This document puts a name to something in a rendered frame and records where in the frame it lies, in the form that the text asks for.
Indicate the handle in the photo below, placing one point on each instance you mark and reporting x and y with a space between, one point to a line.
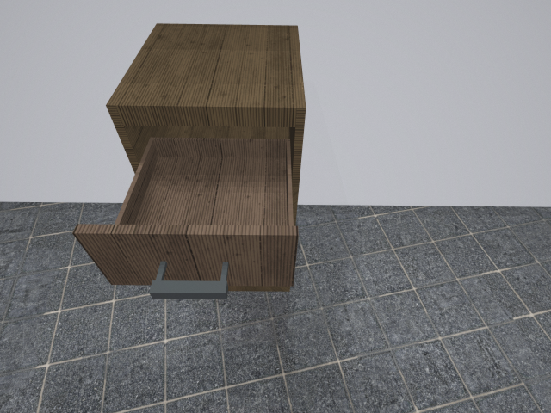
189 289

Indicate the cabinet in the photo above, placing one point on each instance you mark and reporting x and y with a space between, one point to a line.
214 81

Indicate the drawer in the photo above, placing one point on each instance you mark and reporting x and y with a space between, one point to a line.
196 203

